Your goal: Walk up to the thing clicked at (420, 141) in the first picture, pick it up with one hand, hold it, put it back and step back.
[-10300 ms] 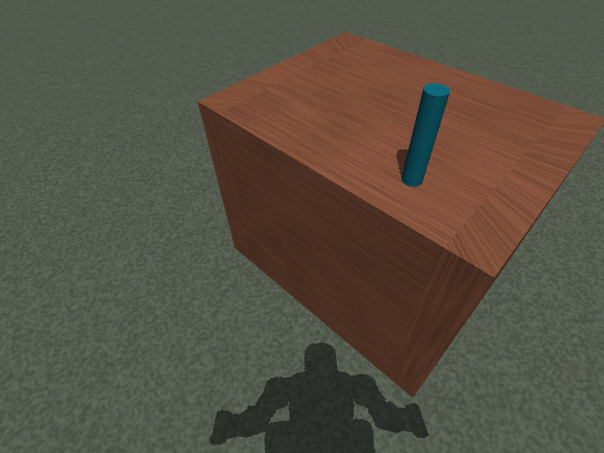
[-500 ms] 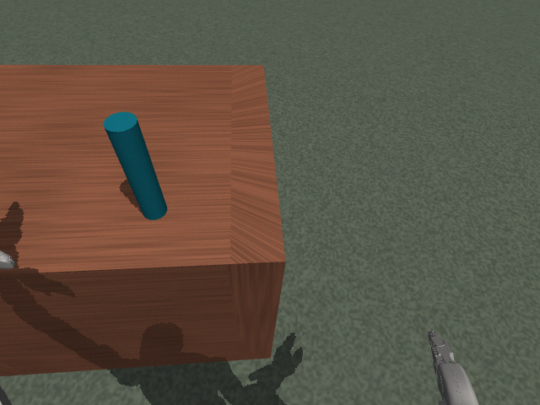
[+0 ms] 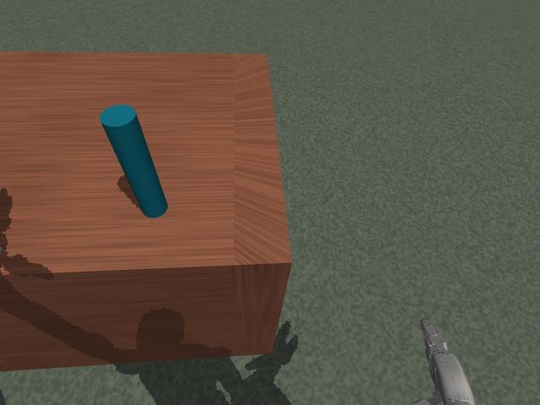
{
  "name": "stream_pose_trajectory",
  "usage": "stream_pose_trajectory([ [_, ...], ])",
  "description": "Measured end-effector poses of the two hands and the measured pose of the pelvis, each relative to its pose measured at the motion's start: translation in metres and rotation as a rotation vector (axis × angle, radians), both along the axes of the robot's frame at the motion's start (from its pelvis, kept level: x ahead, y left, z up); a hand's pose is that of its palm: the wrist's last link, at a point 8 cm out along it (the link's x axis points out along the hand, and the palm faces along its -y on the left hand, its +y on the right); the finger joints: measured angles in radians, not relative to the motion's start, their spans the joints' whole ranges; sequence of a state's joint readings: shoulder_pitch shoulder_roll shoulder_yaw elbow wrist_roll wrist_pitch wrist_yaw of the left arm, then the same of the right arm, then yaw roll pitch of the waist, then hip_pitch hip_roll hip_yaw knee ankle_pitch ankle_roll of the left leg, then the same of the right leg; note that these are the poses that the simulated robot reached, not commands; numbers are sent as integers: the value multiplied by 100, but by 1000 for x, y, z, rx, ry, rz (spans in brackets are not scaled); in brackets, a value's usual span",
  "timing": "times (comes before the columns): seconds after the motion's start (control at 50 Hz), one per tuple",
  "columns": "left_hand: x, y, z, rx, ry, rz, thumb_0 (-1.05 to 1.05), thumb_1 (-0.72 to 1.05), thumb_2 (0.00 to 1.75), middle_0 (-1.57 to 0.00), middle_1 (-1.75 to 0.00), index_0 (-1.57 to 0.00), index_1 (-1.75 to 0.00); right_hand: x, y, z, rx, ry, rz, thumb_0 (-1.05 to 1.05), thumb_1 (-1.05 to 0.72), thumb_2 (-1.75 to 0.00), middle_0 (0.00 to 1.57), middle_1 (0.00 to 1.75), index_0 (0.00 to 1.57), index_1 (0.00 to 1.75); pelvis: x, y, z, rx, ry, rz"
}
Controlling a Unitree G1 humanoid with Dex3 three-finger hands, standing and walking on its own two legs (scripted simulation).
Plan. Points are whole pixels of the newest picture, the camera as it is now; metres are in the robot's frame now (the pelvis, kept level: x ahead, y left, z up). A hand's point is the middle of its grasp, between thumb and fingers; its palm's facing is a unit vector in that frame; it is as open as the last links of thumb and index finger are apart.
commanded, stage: go down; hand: left
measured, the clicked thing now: (139, 169) +0.49 +0.20 +0.06
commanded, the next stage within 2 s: approach in 1.12 s
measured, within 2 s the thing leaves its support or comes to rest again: neither
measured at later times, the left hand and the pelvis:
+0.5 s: hand out of the picture +0.40 +0.38 +0.13, palm faces +0.19 -0.98 +0.01, open 17.6 cm; pelvis +0.00 +0.00 -0.01, yaw +0 degrees
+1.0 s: hand out of the picture +0.43 +0.39 +0.14, palm faces +0.20 -0.98 +0.01, open 17.5 cm; pelvis +0.00 +0.01 -0.02, yaw -1 degrees
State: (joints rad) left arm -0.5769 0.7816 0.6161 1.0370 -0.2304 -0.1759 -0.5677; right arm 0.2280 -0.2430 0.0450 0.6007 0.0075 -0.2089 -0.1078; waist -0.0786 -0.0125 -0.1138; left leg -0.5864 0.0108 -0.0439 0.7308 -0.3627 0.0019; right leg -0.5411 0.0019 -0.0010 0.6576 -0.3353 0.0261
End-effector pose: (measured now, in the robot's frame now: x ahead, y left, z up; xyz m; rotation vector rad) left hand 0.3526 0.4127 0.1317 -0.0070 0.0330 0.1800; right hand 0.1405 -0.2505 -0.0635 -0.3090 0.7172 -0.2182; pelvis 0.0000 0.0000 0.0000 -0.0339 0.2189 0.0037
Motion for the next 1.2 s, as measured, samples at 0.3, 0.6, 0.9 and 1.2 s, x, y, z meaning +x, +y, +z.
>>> stream_pose_trajectory([
  [0.3, 13, 9, 0, -3, -9, 12, -2, -58, 10, -5, -4, -3, -6, -6, -4, 3, -28, -11, -13, -1, 53, -5, 5, 5, 6, 5, -2, 2, -7, -7, 29, -3],
  [0.6, 25, 19, 0, -3, -11, 18, -2, -56, 10, -5, -4, -4, -6, -7, 2, 2, -33, -22, 1, -1, 54, -5, 5, 5, 6, 5, -3, 4, -14, -19, 60, -5],
  [0.9, 39, 25, 4, 0, -14, 21, -2, -54, 10, -5, -4, -3, -6, -8, 6, 3, -38, -24, 9, -1, 54, -5, 5, 5, 6, 5, -3, 6, -20, -27, 84, -7],
  [1.2, 42, 26, -1, -8, 1, 30, -2, -55, 10, -5, -4, -4, -6, -8, 6, 6, -44, -38, 13, -1, 54, -5, 5, 5, 6, 5, -2, 9, -22, -31, 91, -11],
])
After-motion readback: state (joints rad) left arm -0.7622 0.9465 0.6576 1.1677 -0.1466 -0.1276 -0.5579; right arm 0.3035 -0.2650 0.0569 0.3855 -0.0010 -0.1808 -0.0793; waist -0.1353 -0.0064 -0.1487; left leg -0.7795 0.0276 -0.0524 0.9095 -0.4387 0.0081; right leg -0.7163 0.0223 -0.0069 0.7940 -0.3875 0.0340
